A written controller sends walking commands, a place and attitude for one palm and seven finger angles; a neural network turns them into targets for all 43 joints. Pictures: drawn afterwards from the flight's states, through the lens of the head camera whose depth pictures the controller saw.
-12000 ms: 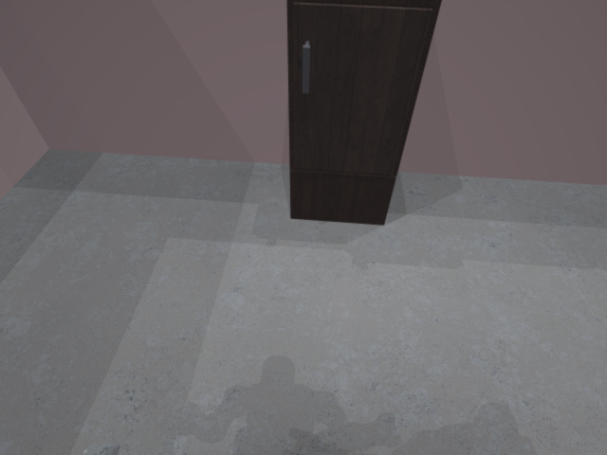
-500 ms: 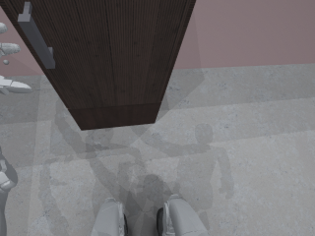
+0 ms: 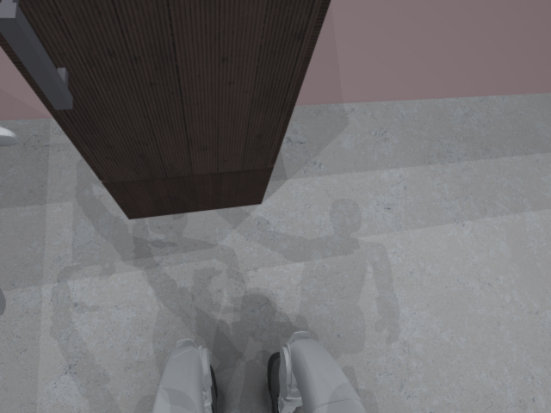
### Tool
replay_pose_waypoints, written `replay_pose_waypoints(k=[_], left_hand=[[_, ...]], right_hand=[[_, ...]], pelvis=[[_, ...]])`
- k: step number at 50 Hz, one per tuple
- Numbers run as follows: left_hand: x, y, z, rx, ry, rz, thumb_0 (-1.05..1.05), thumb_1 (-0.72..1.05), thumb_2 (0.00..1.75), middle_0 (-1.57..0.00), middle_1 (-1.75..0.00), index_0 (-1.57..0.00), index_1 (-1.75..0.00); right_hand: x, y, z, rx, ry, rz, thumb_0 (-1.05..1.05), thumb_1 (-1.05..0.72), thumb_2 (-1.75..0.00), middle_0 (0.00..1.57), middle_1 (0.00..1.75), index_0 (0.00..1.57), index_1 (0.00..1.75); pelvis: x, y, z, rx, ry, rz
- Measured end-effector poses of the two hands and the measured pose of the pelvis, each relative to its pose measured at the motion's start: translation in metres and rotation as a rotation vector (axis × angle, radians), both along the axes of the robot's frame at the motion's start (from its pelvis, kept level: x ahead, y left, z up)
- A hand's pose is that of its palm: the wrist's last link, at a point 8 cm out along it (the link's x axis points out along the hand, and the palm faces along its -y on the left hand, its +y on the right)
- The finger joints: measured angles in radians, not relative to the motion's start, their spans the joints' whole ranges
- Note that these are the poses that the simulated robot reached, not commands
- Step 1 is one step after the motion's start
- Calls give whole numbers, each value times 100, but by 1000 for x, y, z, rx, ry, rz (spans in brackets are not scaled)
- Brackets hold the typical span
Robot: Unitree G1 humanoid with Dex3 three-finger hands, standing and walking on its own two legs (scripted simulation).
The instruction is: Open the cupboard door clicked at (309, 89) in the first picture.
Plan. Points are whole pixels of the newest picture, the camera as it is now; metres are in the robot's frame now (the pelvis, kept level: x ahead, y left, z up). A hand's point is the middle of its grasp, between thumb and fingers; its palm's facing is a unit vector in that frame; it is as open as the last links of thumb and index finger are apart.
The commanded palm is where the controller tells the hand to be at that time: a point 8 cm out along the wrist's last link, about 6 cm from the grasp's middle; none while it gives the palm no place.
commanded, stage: move the hooked fingers beside the handle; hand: left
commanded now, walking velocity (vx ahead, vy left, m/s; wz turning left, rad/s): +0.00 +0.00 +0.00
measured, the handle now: (40, 51) +0.57 +0.26 +0.07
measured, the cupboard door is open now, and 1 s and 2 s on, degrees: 0 0 0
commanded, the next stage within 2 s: slide the fingers in behind the handle in 0.44 s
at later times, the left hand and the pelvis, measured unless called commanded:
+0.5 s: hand out of the picture +0.51 +0.32 +0.07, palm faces +0.11 -0.99 -0.02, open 14.0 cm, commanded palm +0.50 +0.34 +0.06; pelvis +0.00 +0.01 +0.00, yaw +0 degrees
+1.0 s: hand (0, 87) +0.51 +0.29 +0.07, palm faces +0.10 -1.00 -0.01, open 14.0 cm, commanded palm +0.50 +0.32 +0.06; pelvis +0.00 +0.00 +0.00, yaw +0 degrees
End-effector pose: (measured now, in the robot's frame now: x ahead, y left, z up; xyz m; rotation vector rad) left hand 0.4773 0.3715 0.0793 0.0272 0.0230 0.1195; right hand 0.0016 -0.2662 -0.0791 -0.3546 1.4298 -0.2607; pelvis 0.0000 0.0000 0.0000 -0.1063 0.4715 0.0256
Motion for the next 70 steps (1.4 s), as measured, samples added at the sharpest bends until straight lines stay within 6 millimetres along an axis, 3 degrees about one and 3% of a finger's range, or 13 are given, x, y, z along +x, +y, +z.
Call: replay_pose_waypoints(k=[14, 23, 33, 58, 70], left_hand=[[0, 2, -3, -8, 4, -16, -1, -50, 30, -30, -120, -30, -120], [5, -2, -10, -20, 28, -18, -1, -50, 30, -30, -120, -30, -120], [6, -2, -5, -14, 14, -22, -1, -49, 30, -30, -120, -30, -120], [9, -32, -8, -12, 0, -19, -1, -49, 30, -30, -120, -30, -120], [9, -56, -8, -26, 10, -27, -1, -50, 30, -30, -120, -30, -120]], right_hand=[[14, 1, 1, -16, -21, 32, 0, -90, -90, 20, 30, 21, 30], [11, 6, 0, -9, -14, 24, 0, -90, -90, 20, 30, 21, 30], [2, 10, 0, 7, 18, 4, 0, -90, -90, 20, 30, 21, 30], [10, 6, -1, 21, -5, 5, 0, -90, -90, 20, 30, 21, 30], [14, 6, -2, 42, -22, 6, 0, -90, -90, 20, 30, 21, 30]], pelvis=[[0, 5, -1, -6, 0, 11], [0, 7, -1, -7, 4, 8], [2, 7, 1, -7, 4, 7], [6, 3, 4, 4, -8, 6], [7, 0, 7, 12, -24, 10]])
